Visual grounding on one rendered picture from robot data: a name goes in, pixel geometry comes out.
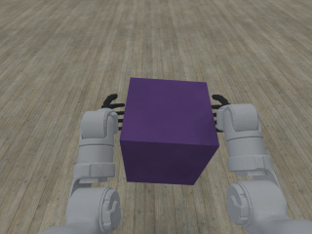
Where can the robot right upper arm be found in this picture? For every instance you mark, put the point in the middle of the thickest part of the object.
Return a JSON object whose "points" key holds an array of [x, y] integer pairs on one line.
{"points": [[260, 207]]}

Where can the robot left hand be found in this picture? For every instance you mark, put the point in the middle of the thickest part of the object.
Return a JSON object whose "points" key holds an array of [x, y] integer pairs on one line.
{"points": [[106, 104]]}

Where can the left robot forearm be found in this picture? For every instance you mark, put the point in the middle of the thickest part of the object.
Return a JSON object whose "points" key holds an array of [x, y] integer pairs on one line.
{"points": [[95, 153]]}

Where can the robot left upper arm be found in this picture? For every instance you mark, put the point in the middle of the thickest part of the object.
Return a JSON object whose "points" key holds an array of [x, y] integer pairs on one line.
{"points": [[90, 210]]}

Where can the right robot forearm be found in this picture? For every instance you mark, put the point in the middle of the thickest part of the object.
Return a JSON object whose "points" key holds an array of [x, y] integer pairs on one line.
{"points": [[243, 135]]}

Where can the robot right hand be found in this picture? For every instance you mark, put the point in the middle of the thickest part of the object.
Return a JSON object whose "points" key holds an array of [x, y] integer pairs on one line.
{"points": [[222, 100]]}

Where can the carton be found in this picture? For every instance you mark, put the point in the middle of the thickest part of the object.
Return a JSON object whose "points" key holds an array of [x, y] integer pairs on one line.
{"points": [[168, 133]]}

